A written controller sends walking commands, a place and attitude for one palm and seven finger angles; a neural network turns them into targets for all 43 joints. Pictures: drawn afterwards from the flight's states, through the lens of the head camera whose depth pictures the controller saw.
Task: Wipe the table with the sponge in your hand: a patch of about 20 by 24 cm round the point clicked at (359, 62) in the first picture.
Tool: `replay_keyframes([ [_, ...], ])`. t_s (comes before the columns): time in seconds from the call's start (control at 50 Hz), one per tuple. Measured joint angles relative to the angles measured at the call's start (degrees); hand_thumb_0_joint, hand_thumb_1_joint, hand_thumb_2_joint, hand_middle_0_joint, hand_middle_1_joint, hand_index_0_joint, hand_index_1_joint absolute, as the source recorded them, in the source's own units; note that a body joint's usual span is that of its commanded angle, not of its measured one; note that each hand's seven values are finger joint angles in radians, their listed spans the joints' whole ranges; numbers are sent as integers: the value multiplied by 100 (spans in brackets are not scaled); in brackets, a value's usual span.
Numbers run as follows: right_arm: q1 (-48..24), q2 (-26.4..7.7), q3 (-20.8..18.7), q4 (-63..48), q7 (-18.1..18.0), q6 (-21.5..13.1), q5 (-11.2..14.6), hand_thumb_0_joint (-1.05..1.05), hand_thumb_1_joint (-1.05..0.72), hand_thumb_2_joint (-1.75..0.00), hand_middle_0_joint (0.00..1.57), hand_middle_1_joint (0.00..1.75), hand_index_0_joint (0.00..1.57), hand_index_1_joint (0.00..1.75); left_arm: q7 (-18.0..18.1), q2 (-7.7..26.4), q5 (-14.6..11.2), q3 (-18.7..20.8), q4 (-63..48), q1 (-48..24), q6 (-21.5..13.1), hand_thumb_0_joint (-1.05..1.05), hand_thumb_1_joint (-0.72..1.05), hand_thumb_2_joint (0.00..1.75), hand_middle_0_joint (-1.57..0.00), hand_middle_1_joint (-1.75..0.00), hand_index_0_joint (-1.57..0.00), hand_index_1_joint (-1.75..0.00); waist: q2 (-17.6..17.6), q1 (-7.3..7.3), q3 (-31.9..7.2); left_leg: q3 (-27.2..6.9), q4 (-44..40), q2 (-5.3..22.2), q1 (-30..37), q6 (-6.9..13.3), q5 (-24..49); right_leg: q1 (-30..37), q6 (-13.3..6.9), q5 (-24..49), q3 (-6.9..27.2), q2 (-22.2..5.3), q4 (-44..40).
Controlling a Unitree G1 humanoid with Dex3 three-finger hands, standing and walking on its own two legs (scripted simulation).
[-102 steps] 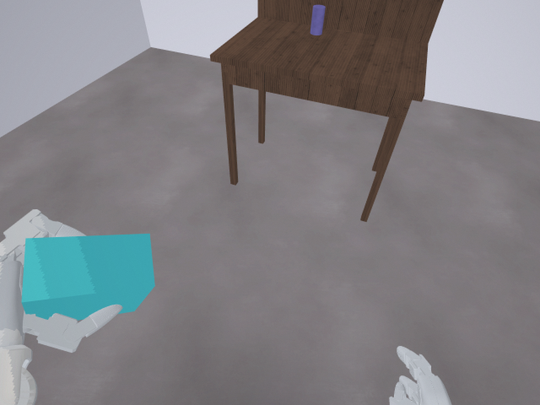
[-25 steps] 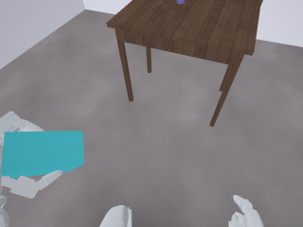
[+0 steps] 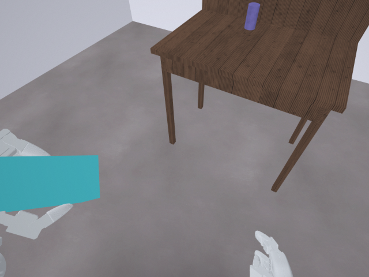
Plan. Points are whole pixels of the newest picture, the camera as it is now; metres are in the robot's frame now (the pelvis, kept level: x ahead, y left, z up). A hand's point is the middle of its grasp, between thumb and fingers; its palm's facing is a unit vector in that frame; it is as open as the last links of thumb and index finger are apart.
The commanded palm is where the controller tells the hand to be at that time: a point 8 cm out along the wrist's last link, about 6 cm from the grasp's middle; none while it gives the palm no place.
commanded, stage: walk to a spot facing it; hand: left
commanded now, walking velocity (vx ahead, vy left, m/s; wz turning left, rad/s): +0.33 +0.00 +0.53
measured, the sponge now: (61, 183) +0.22 +0.20 +0.18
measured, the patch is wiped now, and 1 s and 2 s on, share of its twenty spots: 0.00 0.00 0.00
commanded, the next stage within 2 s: none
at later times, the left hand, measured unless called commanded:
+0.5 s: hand (47, 135) +0.30 +0.26 +0.19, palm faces +0.57 -0.69 -0.45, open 10.2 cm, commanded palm +0.22 +0.29 +0.19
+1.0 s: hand (58, 153) +0.27 +0.23 +0.18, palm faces +0.75 -0.50 -0.43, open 10.2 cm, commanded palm +0.19 +0.24 +0.19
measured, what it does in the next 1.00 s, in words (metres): walks ahead, turning left: right foot, then left foot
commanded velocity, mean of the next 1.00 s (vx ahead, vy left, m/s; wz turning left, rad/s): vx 0.13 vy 0.00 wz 0.60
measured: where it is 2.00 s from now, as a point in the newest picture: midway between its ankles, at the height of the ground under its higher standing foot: outside the picture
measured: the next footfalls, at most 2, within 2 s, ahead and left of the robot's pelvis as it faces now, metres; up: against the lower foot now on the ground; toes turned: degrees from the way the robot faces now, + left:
right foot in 0.04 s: +0.09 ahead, -0.15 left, +0.00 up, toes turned -9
left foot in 0.38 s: +0.21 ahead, +0.12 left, +0.00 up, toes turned +22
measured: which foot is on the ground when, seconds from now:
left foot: down 0.00-0.04, up 0.06-0.36, down 0.38-0.72, up 0.74-1.00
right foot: up 0.00-0.02, down 0.04-0.38, up 0.40-0.70, down 0.72-1.00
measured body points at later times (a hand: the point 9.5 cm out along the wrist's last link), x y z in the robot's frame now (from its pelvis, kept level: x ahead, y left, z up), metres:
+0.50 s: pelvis +0.13 -0.02 -0.01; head +0.16 +0.00 +0.43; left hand +0.27 +0.30 +0.21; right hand +0.37 -0.22 -0.08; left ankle +0.17 +0.10 -0.73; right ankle +0.12 -0.16 -0.64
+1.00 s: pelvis +0.21 -0.08 +0.01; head +0.23 -0.07 +0.46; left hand +0.22 +0.25 +0.21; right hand +0.50 -0.20 -0.07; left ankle +0.16 +0.04 -0.69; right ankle +0.27 -0.16 -0.73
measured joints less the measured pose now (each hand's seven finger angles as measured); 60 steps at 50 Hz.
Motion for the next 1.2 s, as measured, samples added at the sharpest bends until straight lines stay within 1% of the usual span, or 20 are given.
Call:
replay_keyframes([
  [0.04, 148, -43, 8, 40, -49, 15, 13, 1, -90, -90, 20, 30, 20, 30, 6, 37, 22, 25, 108, -38, 28, -1, -49, 99, -72, -134, -73, -134, 63, 79, -58, -139, 357, 33, -94, 17, -318, 391, -40, 120, -103, 47, -748],
  [0.1, 127, -320, -67, 354, -76, 129, 12, 1, -90, -90, 20, 30, 20, 30, 9, -201, 80, -162, 433, -407, 171, 0, -49, 99, -72, -134, -73, -134, 122, 171, -13, -315, 2121, -142, -658, 96, -1165, 476, -273, 289, -303, -75, -445],
  [0.14, 49, -546, -119, 562, -75, 220, -13, 2, -90, -90, 20, 30, 20, 30, 13, -418, 89, -275, 595, -506, 237, 0, -49, 99, -72, -134, -73, -134, 82, 191, 57, -256, 3189, -267, -1019, 36, -1159, 711, -293, 121, -400, -170, -534],
  [0.18, -12, -713, -188, 611, -88, 301, -34, 2, -90, -90, 20, 30, 20, 30, 21, -523, 120, -321, 623, -451, 248, -1, -49, 99, -72, -134, -73, -135, 6, 126, 131, -106, 3463, -269, -1245, -21, -1060, 987, -229, 135, -524, -237, -811],
  [0.28, -50, -881, -416, 213, -97, 359, -60, 2, -90, -90, 20, 30, 20, 30, 89, -316, 142, -238, 163, -168, 216, -1, -49, 99, -72, -134, -73, -135, -379, -19, 312, 475, 1712, -181, -1134, -20, -731, 1416, -190, 97, -789, -396, -1233],
  [0.34, -56, -929, -524, -114, -96, 336, -57, 2, -91, -90, 20, 30, 20, 30, 199, -113, 91, -64, -310, 24, 182, 0, -49, 99, -72, -134, -73, -135, -593, -55, 333, 777, 536, -338, -799, 8, -355, 1400, -106, -196, -841, -544, -899],
  [0.38, -107, -1021, -588, -343, -107, 293, -44, 2, -91, -90, 20, 30, 20, 30, 273, -19, 40, 88, -560, 109, 108, 0, -49, 99, -72, -134, -73, -135, -495, -66, 293, 767, -97, -393, -460, 223, 478, 999, -77, -372, -726, -610, 217],
  [0.4, -220, -950, -649, -349, -109, 257, -26, 2, -91, -90, 20, 30, 20, 30, 293, 79, 16, 158, -556, 4, 68, 0, -49, 99, -72, -134, -73, -135, -505, -124, 350, 704, 188, -382, -547, 344, 637, 702, -42, -629, -436, -562, 1047],
  [0.44, -414, -735, -657, -254, -53, 232, 32, 2, -91, -90, 19, 30, 20, 30, 201, 256, 23, 220, -303, -345, 38, 0, -49, 99, -72, -134, -73, -135, -539, -194, 422, 542, 603, -383, -609, 398, 291, 122, 4, -967, 145, -275, 2388],
  [0.48, -484, -538, -558, -186, 19, 247, 78, 2, -91, -90, 19, 30, 19, 30, 87, 320, 34, 248, -96, -545, 126, -1, -49, 99, -72, -134, -73, -135, -485, -260, 353, 334, 604, -362, -593, 339, 111, -377, 58, -890, 356, -70, 2948],
  [0.58, -255, -186, -258, -138, 88, 126, 106, 1, -91, -90, 20, 30, 20, 30, -24, 119, -100, 235, -255, -167, 192, -1, -49, 99, -72, -134, -73, -135, -213, -223, 135, -127, 127, -262, -398, 159, 265, -694, 150, -246, 305, 15, 1624],
  [0.7, 127, -116, -36, 0, -6, 12, 70, 1, -90, -90, 20, 30, 20, 30, -47, -96, -98, 83, -134, 83, 316, -1, -49, 99, -72, -135, -73, -135, 137, 131, -45, -677, 125, -199, -272, -108, 149, 337, 233, 85, 40, 312, -702],
  [0.74, 95, -204, -11, 101, -42, 21, 56, 1, -90, -90, 20, 30, 20, 30, -32, -176, -26, -9, 44, -141, 414, 0, -49, 99, -72, -135, -73, -135, 155, 232, -35, -723, 851, -250, -516, -41, -522, 482, -106, 849, -65, 286, -951],
  [0.78, -26, -389, -37, 328, -80, 80, -11, 1, -90, -90, 20, 30, 20, 30, -5, -360, 4, -225, 331, -439, 560, 0, -49, 99, -72, -135, -73, -135, 158, 265, 14, -670, 2200, -416, -904, -63, -1074, 528, -336, 612, -222, 131, -691],
  [0.86, -261, -671, -143, 440, -136, 245, -62, 2, -90, -90, 20, 30, 20, 30, 19, -535, 2, -407, 546, -461, 639, -1, -49, 99, -72, -135, -73, -135, -22, 121, 111, -239, 3679, -495, -1280, -247, -1063, 857, -353, 488, -437, -136, -954],
  [0.94, -348, -783, -305, 115, -237, 327, -72, 2, -90, -90, 20, 30, 20, 30, 31, -291, -22, -362, 263, -213, 567, -1, -50, 99, -72, -135, -73, -135, -290, -66, 160, 158, 2587, -357, -985, -269, -983, 962, -371, 591, -671, -295, -1209],
  [1.02, -293, -892, -459, -251, -262, 361, -81, 2, -91, -90, 20, 30, 20, 30, 125, -29, -70, -169, -275, 22, 498, -1, -50, 99, -72, -135, -73, -135, -465, -105, 110, 349, 1121, -329, -482, -226, -970, 796, -342, 505, -868, -391, -1053],
  [1.08, -252, -965, -516, -437, -261, 385, -65, 2, -91, -90, 20, 30, 20, 30, 202, 77, -133, 8, -582, 73, 420, -1, -50, 99, -72, -135, -73, -135, -525, -118, 50, 389, -4, -434, -3, -105, -34, 501, -240, 230, -931, -534, -428],
  [1.14, -323, -727, -528, -332, -199, 294, -43, 1, -91, -90, 19, 30, 19, 30, 147, 168, -122, 85, -339, -201, 312, -1, -50, 99, -72, -135, -73, -135, -620, -134, 166, 226, 323, -508, -165, 215, 11, -52, 41, -778, -123, -262, 1120],
  [1.2, -260, -464, -373, -194, 6, 167, 16, 1, -91, -90, 19, 30, 19, 30, 46, 168, -33, 64, -189, -252, 383, -1, -50, 99, -72, -135, -73, -135, -480, -186, 155, -118, 175, -431, -202, 220, 61, -391, 147, -855, 239, 161, 1763],
])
